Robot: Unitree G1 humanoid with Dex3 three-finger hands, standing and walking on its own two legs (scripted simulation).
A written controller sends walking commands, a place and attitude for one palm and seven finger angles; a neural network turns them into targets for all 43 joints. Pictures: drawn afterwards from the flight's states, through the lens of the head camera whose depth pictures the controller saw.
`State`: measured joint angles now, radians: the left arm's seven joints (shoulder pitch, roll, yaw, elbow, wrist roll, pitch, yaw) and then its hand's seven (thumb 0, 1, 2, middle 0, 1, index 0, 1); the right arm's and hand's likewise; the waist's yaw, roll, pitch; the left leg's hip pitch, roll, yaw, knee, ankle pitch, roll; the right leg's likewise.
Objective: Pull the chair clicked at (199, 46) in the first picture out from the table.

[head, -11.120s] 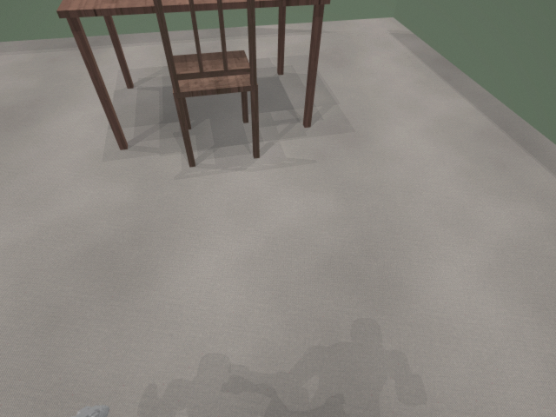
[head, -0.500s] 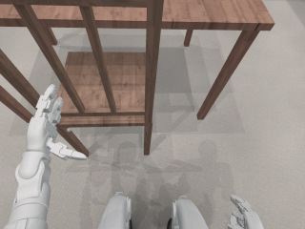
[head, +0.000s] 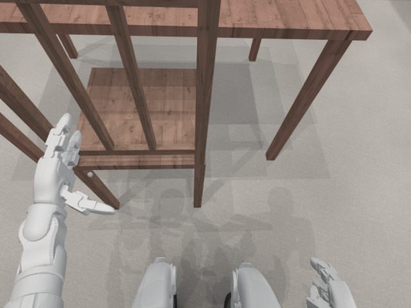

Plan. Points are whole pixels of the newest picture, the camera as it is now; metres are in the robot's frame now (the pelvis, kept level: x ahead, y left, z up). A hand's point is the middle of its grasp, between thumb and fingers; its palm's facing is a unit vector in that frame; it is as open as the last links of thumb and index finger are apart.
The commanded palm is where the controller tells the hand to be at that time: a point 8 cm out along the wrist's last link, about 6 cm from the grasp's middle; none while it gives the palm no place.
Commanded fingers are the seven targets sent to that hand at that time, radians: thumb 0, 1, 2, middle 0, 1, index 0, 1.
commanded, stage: push the fingers through the gap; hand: left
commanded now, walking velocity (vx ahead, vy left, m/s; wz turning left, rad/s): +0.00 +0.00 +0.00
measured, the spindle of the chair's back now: (82, 98) +0.49 +0.25 +0.07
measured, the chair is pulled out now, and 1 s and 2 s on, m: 0.00 0.00 0.00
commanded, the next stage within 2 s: hook a spindle and tug to test in 1.64 s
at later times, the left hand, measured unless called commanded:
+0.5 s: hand (94, 153) +0.40 +0.22 +0.02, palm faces +0.04 -1.00 -0.04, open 16.9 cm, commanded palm +0.37 +0.27 +0.03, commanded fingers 0.00 -0.50 0.30 -0.06 -0.08 -0.06 -0.08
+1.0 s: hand (95, 134) +0.44 +0.23 +0.02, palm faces +0.07 -1.00 -0.04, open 16.9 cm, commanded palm +0.42 +0.28 +0.02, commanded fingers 0.00 -0.50 0.30 -0.06 -0.08 -0.06 -0.08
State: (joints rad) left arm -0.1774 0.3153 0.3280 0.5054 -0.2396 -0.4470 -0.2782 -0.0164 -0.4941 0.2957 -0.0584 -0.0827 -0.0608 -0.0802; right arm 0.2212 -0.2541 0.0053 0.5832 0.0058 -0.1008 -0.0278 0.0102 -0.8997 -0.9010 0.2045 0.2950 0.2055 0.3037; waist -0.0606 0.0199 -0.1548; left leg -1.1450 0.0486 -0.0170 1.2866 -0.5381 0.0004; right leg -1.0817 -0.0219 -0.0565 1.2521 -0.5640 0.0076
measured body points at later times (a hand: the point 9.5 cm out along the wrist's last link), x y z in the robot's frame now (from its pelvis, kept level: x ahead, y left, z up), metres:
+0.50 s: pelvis +0.00 +0.01 +0.00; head +0.13 +0.02 +0.43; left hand +0.39 +0.28 +0.03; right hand +0.11 -0.26 -0.11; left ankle +0.03 +0.12 -0.62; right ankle +0.02 -0.13 -0.62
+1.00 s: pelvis +0.00 +0.00 -0.01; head +0.14 +0.03 +0.42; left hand +0.43 +0.28 +0.03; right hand +0.08 -0.26 -0.12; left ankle +0.03 +0.12 -0.62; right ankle +0.02 -0.13 -0.62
